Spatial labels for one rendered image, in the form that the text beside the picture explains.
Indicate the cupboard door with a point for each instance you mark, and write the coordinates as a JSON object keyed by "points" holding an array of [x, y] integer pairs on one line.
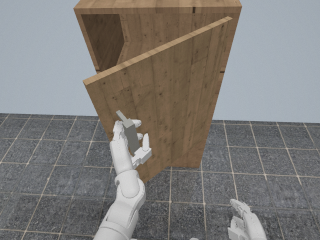
{"points": [[170, 89]]}

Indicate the handle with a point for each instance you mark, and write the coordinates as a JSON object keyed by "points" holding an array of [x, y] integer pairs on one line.
{"points": [[130, 132]]}

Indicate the left robot hand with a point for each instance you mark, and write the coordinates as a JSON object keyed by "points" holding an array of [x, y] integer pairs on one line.
{"points": [[119, 146]]}

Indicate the right robot hand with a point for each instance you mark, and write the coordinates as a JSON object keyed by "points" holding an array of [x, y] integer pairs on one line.
{"points": [[247, 229]]}

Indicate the left robot forearm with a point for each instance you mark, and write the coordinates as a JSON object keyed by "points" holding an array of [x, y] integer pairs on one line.
{"points": [[120, 220]]}

